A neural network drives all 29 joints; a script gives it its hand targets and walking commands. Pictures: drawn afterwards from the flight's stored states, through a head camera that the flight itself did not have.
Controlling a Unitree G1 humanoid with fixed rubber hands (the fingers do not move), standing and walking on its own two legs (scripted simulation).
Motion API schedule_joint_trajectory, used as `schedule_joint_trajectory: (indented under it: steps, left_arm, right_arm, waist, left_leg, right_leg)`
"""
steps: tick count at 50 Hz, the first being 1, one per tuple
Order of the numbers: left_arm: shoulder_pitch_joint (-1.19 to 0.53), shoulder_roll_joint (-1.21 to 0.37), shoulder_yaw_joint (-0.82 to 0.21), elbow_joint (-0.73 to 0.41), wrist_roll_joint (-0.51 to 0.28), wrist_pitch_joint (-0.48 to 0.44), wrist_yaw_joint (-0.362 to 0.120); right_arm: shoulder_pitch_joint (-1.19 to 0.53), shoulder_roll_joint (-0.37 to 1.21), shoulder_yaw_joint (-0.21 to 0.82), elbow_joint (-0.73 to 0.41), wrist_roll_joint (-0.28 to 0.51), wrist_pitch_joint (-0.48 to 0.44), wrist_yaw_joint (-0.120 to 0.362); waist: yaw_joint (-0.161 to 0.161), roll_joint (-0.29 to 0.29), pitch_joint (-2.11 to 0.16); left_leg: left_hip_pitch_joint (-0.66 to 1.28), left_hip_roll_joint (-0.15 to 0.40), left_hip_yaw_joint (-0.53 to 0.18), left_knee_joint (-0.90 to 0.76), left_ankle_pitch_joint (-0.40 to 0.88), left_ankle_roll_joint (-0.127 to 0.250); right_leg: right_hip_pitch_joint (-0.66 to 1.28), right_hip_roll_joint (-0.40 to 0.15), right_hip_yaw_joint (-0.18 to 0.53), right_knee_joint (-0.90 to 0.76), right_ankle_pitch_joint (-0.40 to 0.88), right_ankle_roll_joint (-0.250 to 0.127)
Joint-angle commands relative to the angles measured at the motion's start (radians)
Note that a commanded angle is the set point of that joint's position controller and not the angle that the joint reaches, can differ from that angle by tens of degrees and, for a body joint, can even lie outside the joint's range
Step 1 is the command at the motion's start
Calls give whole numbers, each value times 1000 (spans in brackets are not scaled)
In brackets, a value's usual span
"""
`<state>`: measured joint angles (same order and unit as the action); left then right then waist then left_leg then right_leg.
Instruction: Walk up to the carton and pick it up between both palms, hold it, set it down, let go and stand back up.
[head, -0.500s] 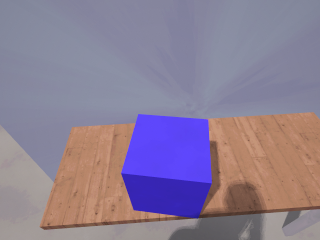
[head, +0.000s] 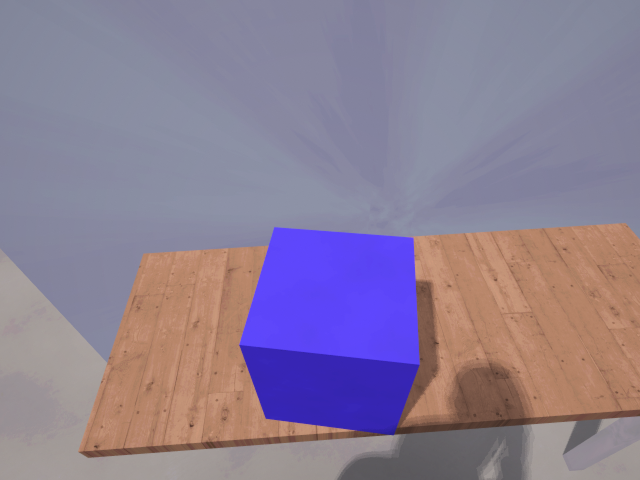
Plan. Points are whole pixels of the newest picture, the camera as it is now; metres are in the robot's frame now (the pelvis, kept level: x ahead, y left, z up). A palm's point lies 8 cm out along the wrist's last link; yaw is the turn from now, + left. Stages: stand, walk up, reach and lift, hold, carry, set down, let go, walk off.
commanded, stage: stand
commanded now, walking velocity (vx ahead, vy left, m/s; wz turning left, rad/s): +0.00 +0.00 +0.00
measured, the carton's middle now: (335, 333) +0.36 +0.00 -0.06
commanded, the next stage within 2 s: none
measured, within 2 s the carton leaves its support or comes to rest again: neither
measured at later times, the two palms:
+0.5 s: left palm out of the picture -0.03 +0.21 -0.14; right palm out of the picture -0.03 -0.21 -0.15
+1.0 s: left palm out of the picture -0.03 +0.21 -0.14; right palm out of the picture -0.03 -0.21 -0.15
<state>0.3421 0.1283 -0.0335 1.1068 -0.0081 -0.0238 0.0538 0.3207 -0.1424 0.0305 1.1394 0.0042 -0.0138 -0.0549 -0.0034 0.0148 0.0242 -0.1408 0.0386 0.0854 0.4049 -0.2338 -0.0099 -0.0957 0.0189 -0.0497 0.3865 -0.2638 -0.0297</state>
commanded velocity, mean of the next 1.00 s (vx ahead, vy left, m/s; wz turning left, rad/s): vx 0.00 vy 0.00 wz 0.00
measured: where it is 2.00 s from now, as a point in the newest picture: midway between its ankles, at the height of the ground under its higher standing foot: outside the picture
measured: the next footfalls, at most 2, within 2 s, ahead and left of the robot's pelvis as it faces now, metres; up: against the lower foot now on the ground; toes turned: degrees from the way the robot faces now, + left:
none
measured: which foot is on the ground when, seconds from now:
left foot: down 0.00-1.00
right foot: down 0.00-1.00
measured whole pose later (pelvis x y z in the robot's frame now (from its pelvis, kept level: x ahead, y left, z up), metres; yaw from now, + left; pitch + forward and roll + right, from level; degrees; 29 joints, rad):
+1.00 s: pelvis +0.00 +0.00 +0.00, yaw +0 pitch -1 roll +0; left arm 0.35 0.12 -0.03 1.12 -0.01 -0.03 0.06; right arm 0.33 -0.13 0.03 1.15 0.00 -0.02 -0.06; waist 0.00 0.02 0.03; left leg -0.14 0.04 0.08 0.40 -0.24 -0.02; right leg -0.09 0.02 -0.05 0.38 -0.27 -0.03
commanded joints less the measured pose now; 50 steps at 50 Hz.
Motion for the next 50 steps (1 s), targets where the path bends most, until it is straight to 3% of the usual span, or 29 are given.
schedule_joint_trajectory:
  steps: [1,16,27,41,50]
  left_arm:
    - [88,108,17,-19,1,-14,7]
    - [97,107,18,-15,-1,-9,5]
    - [103,101,18,-15,1,-12,8]
    - [96,97,21,-10,1,-11,7]
    - [100,95,19,-6,0,-14,8]
  right_arm:
    - [85,-90,-17,-12,0,-9,-5]
    - [98,-89,-17,-7,1,-6,-6]
    - [96,-82,-18,-5,-1,-8,-7]
    - [106,-82,-21,4,0,-9,-7]
    - [102,-79,-20,1,-2,-11,-9]
  waist:
    - [2,-16,75]
    - [-1,-20,103]
    - [-1,-21,84]
    - [0,-7,87]
    - [0,-11,88]
  left_leg:
    - [1,97,-94,-70,155,9]
    - [-15,100,-91,-79,117,4]
    - [-4,102,-91,-61,175,7]
    - [-10,102,-93,-75,159,8]
    - [-14,101,-91,-68,170,4]
  right_leg:
    - [-94,-138,103,-98,227,19]
    - [-112,-137,108,-105,179,20]
    - [-91,-141,104,-89,282,19]
    - [-91,-141,102,-93,224,12]
    - [-84,-142,97,-93,274,14]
